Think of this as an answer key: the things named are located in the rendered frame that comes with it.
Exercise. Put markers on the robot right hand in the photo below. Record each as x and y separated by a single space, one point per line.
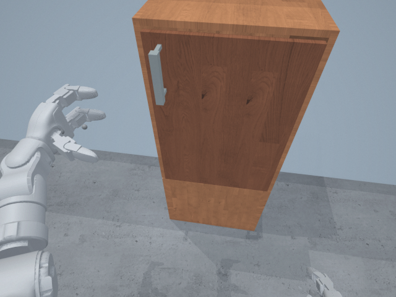
323 284

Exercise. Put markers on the cupboard door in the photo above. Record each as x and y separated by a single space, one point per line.
231 103

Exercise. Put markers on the robot left hand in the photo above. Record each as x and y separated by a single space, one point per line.
48 118

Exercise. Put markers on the robot left upper arm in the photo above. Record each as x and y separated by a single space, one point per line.
31 274

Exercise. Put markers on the handle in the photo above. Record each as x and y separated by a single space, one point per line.
157 79

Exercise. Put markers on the left robot forearm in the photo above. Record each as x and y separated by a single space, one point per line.
23 198

